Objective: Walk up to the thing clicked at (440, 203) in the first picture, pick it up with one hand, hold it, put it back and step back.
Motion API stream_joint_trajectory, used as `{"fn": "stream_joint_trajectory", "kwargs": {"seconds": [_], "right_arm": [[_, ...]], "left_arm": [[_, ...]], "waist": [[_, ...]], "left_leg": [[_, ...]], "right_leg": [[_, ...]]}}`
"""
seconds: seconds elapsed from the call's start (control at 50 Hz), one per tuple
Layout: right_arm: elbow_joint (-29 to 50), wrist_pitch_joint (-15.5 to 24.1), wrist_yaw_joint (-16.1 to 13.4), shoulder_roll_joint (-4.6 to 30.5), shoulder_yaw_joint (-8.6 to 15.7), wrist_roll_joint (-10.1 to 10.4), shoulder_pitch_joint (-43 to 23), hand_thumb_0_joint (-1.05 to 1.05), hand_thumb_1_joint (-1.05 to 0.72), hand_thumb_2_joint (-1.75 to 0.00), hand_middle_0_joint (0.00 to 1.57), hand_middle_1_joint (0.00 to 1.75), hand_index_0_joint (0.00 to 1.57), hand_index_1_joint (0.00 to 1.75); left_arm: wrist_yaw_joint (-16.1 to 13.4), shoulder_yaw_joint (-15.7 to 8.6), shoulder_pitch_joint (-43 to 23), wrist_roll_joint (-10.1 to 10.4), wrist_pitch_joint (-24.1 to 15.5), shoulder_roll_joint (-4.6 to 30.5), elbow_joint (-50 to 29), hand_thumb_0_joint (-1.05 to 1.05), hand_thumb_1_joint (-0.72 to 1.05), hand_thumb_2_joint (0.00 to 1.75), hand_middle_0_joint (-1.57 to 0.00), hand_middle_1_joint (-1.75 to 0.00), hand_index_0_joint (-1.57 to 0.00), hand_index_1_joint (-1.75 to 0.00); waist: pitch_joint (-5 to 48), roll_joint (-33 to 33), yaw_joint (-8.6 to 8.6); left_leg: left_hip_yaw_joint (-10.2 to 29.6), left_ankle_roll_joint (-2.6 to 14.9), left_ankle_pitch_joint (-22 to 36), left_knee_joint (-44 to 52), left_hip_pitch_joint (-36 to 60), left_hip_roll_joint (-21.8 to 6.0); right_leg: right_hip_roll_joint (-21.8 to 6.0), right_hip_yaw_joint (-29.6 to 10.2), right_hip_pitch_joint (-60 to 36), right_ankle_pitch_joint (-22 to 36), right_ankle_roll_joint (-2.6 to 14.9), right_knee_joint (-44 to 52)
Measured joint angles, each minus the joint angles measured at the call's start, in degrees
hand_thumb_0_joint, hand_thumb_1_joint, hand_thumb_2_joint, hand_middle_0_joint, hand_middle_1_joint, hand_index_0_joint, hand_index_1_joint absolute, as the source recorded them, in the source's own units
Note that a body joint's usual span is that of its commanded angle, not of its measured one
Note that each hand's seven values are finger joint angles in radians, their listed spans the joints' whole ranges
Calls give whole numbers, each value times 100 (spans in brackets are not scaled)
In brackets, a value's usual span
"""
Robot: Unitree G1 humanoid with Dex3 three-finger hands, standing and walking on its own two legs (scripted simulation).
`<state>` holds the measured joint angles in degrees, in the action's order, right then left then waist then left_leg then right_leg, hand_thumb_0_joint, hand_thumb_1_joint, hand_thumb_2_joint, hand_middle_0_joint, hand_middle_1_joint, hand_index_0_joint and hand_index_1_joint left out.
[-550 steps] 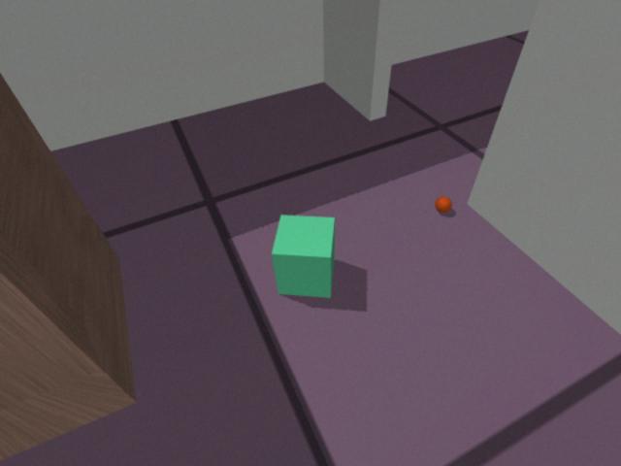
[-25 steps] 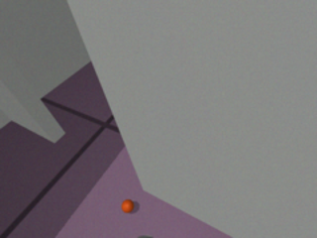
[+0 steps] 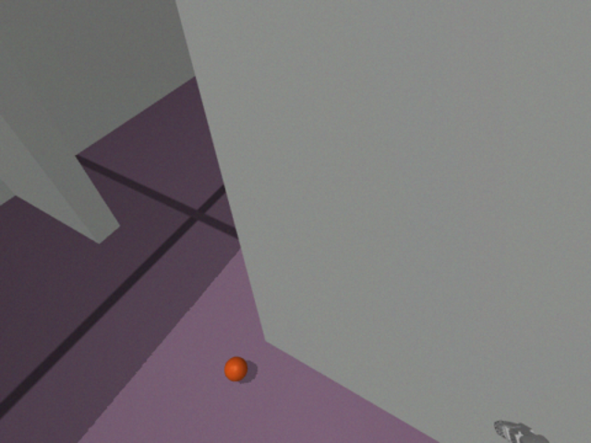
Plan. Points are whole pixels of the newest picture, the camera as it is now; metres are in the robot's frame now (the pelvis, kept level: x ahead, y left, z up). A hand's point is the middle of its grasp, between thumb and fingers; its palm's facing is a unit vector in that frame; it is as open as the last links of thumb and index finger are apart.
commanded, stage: walk up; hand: left
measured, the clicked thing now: (236, 368) +0.46 +0.27 -0.73
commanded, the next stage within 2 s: stand in 0.30 s
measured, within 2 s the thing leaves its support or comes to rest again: neither
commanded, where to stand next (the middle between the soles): +0.07 -0.01 m, yaw +0 degrees
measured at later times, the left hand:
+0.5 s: hand out of the picture +0.08 +0.26 -0.14, palm faces -0.04 -0.94 -0.33, open 7.4 cm
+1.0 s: hand out of the picture +0.09 +0.25 -0.14, palm faces -0.04 -0.94 -0.34, open 7.4 cm
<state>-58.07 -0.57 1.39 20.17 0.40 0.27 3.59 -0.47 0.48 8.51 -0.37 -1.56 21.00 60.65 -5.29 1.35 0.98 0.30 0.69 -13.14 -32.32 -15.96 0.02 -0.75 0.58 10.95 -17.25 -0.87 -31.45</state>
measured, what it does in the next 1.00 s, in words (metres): stands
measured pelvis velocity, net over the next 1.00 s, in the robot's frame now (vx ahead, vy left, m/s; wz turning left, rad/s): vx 0.01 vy -0.01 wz -0.01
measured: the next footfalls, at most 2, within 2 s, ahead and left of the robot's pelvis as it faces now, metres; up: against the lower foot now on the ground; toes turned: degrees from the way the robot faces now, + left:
none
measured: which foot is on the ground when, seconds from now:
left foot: down 0.00-1.00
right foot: down 0.00-1.00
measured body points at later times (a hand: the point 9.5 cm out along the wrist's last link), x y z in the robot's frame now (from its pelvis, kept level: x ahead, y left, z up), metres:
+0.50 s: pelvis +0.00 +0.00 +0.01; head +0.00 +0.01 +0.46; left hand +0.08 +0.30 -0.12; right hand +0.08 -0.30 -0.11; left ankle +0.05 +0.11 -0.73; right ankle +0.00 -0.13 -0.73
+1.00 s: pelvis +0.01 -0.01 +0.02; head +0.02 -0.01 +0.47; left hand +0.09 +0.29 -0.12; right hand +0.09 -0.30 -0.12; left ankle +0.05 +0.11 -0.73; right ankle +0.00 -0.13 -0.73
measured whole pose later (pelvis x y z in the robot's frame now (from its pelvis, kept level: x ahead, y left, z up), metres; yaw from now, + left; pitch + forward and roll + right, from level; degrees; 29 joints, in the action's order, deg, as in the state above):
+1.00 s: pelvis +0.01 -0.01 +0.02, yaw -1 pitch -3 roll +0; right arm -66.3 0.9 0.7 19.7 0.0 -0.3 4.4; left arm 0.3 0.3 7.2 -0.4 -1.1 20.0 64.8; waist -3.0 0.4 -0.3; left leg -0.3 0.0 -7.7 -19.4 -8.9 -0.3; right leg -0.5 0.0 4.5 -11.8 -0.7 -19.0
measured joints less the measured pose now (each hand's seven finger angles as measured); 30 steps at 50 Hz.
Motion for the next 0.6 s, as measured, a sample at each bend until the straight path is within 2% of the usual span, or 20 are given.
{"fn": "stream_joint_trajectory", "kwargs": {"seconds": [0.1, 0.28, 0.6], "right_arm": [[-293, 32, 27, -56, -48, -4, -80, 1, -90, -90, 21, 30, 20, 30], [-657, 44, 11, -25, -11, -21, -50, 1, -90, -90, 21, 30, 20, 30], [-851, 123, -47, -19, 28, -86, 164, 1, -90, -90, 21, 30, 20, 30]], "left_arm": [[28, 0, -97, 18, -21, 2, 201, 1, 90, 89, -21, -30, -20, -30], [50, -20, -252, 5, -23, -20, 410, 0, 90, 89, -21, -30, -20, -30], [113, -17, -153, -21, 44, -76, 466, 0, 90, 89, -20, -30, -20, -30]], "waist": [[85, -5, 26], [185, -31, -29], [272, -186, -144]], "left_leg": [[-1, -8, 250, 469, 236, 13], [-13, -2, 532, 1000, 497, 21], [-88, -6, 659, 1295, 583, 45]], "right_leg": [[-12, 2, -226, 245, -10, 455], [-20, -6, -495, 553, -34, 1019], [-51, -81, -468, 610, -40, 1128]]}}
